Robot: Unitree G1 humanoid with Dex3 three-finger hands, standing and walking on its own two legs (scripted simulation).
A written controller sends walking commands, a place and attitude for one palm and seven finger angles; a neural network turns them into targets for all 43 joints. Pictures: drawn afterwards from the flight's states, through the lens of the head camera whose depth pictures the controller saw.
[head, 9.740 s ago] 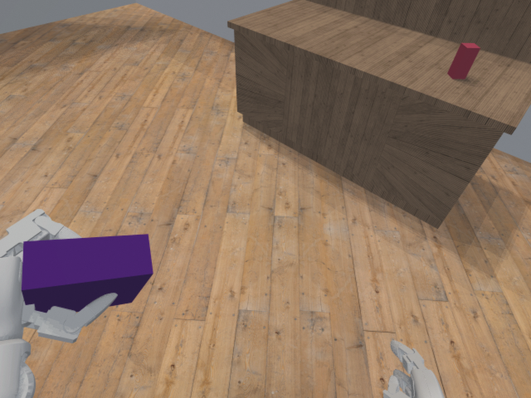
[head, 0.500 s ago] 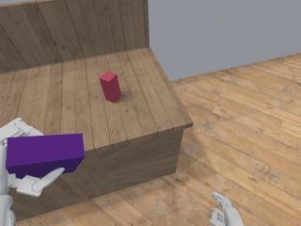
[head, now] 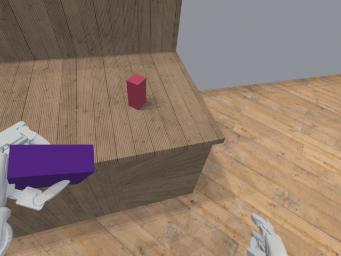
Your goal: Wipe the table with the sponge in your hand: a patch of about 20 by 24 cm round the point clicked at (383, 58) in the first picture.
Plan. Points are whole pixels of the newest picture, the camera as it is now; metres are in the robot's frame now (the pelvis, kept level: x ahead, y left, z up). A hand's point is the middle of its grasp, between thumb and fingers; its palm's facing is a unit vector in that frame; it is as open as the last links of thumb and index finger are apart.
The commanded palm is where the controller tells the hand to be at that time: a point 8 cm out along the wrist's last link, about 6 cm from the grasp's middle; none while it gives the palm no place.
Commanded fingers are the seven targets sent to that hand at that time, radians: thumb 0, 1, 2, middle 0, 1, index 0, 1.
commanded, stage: come to a stop and stand still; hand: left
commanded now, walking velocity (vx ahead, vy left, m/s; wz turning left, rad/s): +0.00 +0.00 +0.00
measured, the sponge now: (62, 167) +0.23 +0.23 +0.13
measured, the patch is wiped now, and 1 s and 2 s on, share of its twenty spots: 0.00 0.00 0.00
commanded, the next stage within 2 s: look again from close up in 0.40 s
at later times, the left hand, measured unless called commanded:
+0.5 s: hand (37, 153) +0.23 +0.27 +0.16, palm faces +0.38 -0.85 -0.35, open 9.2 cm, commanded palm +0.18 +0.29 +0.18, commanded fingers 0.00 0.10 1.30 -1.20 -1.60 -1.20 -1.60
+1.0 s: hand (43, 158) +0.23 +0.25 +0.16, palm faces +0.39 -0.84 -0.37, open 9.2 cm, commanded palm +0.17 +0.29 +0.18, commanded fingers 0.00 0.10 1.30 -1.20 -1.60 -1.20 -1.60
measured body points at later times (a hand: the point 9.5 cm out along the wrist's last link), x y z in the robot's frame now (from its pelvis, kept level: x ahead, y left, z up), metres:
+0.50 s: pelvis +0.01 +0.02 +0.00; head +0.03 +0.05 +0.45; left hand +0.21 +0.31 +0.18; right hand +0.20 -0.20 -0.06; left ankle +0.03 +0.08 -0.74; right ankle +0.04 -0.12 -0.74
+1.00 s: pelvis +0.01 +0.01 +0.00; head +0.02 +0.02 +0.45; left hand +0.20 +0.30 +0.18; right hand +0.19 -0.21 -0.07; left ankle +0.03 +0.08 -0.74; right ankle +0.04 -0.12 -0.74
